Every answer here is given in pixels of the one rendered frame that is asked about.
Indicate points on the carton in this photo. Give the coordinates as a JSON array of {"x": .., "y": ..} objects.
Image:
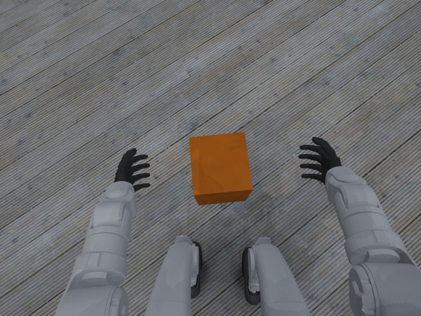
[{"x": 220, "y": 168}]

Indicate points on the robot right upper arm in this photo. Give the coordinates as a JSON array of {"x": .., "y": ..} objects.
[{"x": 385, "y": 289}]

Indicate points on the robot left forearm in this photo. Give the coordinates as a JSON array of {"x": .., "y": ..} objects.
[{"x": 103, "y": 259}]

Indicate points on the robot right forearm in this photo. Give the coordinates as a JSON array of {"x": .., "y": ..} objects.
[{"x": 369, "y": 237}]

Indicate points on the robot left hand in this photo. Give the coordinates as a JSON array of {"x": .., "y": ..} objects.
[{"x": 126, "y": 170}]

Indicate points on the robot left upper arm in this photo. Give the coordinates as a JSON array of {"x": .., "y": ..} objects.
[{"x": 95, "y": 301}]

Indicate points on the robot left foot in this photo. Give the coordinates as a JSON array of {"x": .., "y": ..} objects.
[{"x": 195, "y": 289}]

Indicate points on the robot right hand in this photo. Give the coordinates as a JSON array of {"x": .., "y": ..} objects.
[{"x": 327, "y": 158}]

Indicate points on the left robot thigh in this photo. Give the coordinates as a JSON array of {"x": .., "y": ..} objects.
[{"x": 171, "y": 294}]

